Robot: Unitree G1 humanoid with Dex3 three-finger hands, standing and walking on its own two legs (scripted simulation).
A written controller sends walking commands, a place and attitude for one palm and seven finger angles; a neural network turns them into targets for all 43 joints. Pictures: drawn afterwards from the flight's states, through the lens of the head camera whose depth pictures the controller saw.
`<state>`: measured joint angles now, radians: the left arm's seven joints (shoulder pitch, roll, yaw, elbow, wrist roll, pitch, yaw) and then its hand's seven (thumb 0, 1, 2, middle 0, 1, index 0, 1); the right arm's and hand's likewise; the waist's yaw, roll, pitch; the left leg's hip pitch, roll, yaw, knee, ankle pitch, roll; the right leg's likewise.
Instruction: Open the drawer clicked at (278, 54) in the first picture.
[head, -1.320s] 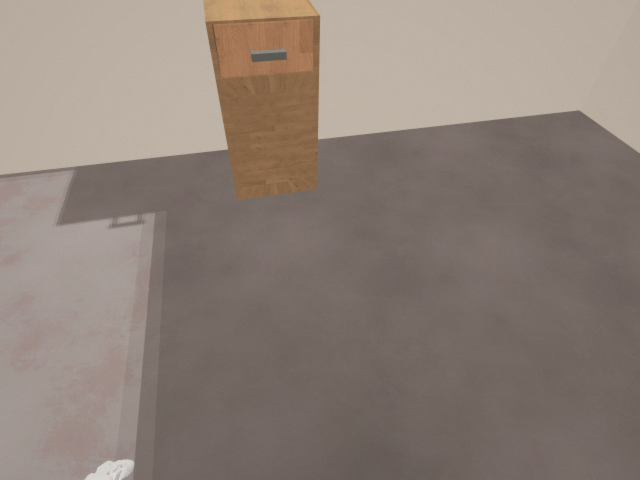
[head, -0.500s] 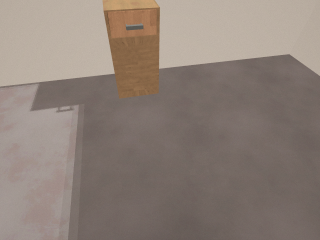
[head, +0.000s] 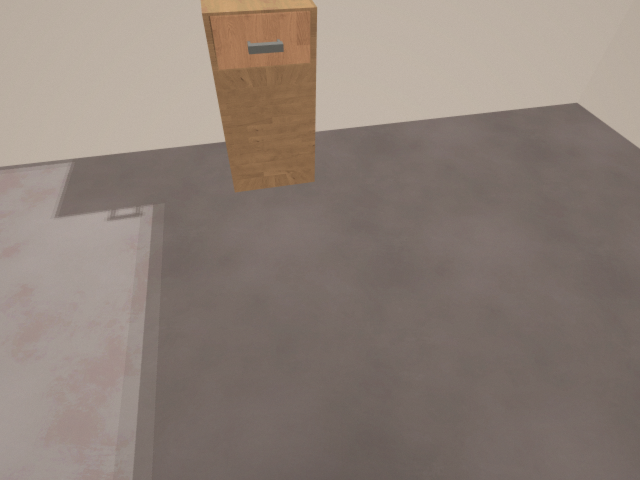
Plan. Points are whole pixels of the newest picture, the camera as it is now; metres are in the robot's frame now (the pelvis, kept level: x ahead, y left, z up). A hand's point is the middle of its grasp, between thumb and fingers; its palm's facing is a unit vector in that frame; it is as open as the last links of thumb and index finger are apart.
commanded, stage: look at it before walking up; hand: left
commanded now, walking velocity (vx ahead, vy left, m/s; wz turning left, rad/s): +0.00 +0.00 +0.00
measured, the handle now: (264, 45) +1.50 +0.28 -0.09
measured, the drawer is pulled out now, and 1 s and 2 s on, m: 0.00 0.00 0.00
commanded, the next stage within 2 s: walk to a spot facing it in 0.12 s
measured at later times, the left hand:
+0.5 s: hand out of the picture +0.05 +0.20 -0.18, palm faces -0.07 -0.97 -0.23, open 7.4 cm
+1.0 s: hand out of the picture +0.15 +0.17 -0.20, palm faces -0.09 -0.99 -0.13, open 7.4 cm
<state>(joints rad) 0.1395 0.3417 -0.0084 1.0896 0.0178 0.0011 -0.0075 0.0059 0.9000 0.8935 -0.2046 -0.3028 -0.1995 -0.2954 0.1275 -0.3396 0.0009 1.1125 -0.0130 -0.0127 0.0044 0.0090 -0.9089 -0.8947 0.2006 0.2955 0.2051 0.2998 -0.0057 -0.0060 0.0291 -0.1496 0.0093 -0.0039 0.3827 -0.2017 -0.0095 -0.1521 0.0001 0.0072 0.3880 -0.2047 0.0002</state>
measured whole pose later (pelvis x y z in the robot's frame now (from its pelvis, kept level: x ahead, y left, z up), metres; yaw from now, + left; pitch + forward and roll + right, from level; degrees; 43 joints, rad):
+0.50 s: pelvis +0.05 +0.00 -0.01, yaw -4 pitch -1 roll +1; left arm 0.32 0.25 0.01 1.09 0.03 0.02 -0.03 0.00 0.90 0.89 -0.20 -0.30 -0.20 -0.29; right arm 0.26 -0.24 0.00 1.10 -0.03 -0.01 0.01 0.01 -0.91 -0.89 0.20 0.30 0.20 0.30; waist 0.01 -0.02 -0.03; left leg -0.14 0.03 0.07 0.52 -0.36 -0.01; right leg -0.20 0.01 0.06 0.59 -0.37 -0.03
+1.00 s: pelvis +0.25 +0.00 -0.04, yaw -10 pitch -1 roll -1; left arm 0.50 0.14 0.04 1.19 0.02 -0.04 0.01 0.01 0.90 0.89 -0.20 -0.30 -0.20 -0.30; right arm 0.10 -0.15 -0.04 0.98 -0.02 -0.09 0.01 0.01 -0.91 -0.90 0.20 0.29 0.20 0.30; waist 0.02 -0.04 0.07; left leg -0.47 0.05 0.15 0.73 -0.24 0.07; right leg -0.06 0.01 0.06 0.88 -0.53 -0.04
